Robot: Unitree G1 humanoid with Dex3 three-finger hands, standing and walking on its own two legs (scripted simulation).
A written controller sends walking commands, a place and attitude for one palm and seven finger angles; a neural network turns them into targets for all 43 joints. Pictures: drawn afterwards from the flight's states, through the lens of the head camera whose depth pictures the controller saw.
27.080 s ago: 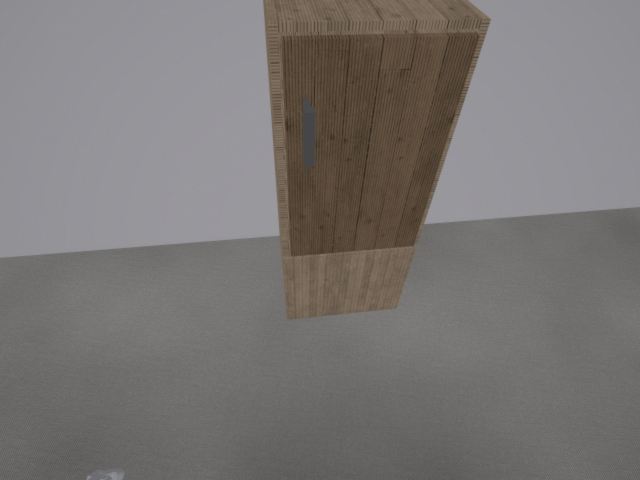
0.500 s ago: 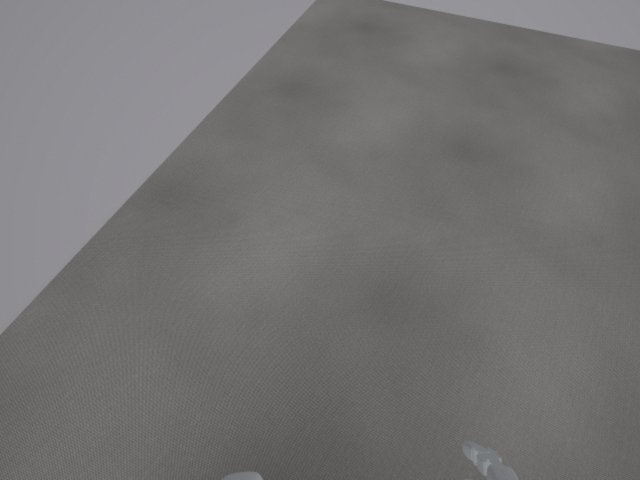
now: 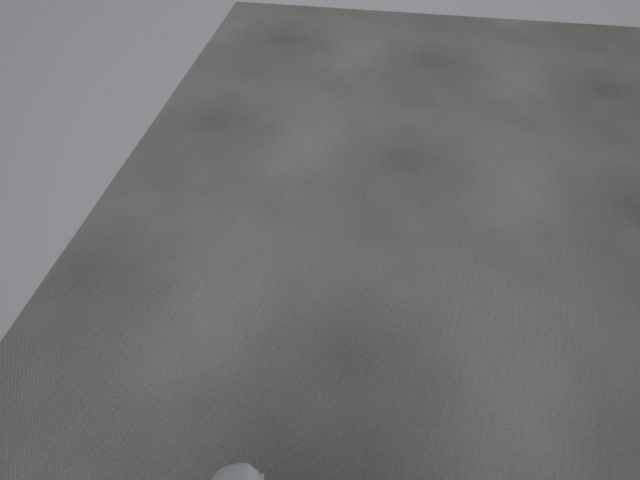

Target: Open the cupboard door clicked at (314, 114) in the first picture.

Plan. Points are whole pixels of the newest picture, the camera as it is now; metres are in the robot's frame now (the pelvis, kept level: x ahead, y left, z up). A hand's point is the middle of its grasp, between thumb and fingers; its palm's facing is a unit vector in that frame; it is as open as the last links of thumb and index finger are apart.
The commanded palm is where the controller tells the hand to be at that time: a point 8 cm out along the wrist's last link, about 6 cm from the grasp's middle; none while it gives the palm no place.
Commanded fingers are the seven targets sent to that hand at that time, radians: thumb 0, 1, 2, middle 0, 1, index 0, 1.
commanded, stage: walk to a spot facing it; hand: left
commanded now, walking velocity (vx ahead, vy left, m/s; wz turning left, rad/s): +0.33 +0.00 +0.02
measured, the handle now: out of the picture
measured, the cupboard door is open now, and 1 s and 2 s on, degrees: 50 50 50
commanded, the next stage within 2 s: turn to face it in 0.10 s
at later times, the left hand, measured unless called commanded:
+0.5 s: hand (195, 398) +0.27 +0.21 -0.17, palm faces +0.13 -0.97 -0.23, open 7.3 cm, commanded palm none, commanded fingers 0.00 0.90 0.90 -0.20 -0.30 -0.20 -0.30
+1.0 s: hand (182, 411) +0.25 +0.23 -0.19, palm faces +0.44 -0.86 -0.27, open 7.4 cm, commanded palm none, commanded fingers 0.00 0.90 0.90 -0.20 -0.30 -0.20 -0.30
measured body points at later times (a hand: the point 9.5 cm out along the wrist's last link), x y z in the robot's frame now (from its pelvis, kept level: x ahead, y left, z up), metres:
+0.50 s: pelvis +0.20 +0.01 -0.01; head +0.24 +0.01 +0.44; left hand +0.26 +0.26 -0.15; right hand +0.25 -0.22 -0.17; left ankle +0.23 +0.14 -0.74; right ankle +0.24 -0.11 -0.73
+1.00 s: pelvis +0.28 +0.00 -0.02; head +0.32 +0.03 +0.43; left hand +0.23 +0.27 -0.17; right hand +0.50 -0.19 -0.14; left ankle +0.26 +0.13 -0.74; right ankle +0.29 -0.14 -0.68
